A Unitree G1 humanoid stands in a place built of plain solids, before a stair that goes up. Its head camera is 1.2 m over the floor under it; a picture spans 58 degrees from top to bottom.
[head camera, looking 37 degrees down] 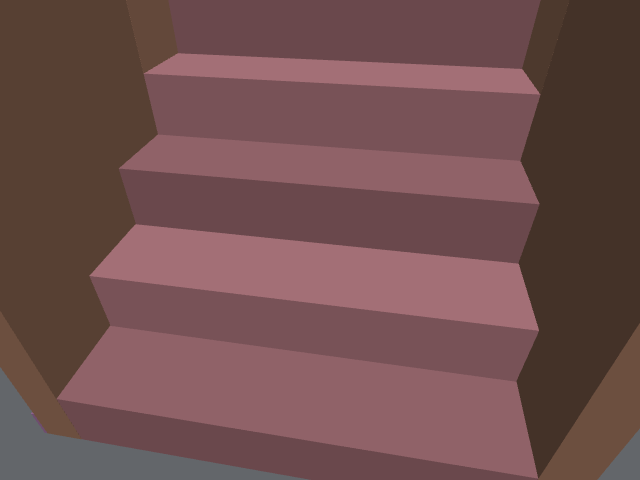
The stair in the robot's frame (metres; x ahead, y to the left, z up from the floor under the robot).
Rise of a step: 0.20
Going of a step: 0.25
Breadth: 1.20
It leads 10 degrees to the right of straight ahead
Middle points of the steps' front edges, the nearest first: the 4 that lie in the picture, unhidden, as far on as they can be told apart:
0.55 0.10 0.20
0.80 0.06 0.40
1.05 0.01 0.60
1.30 -0.03 0.80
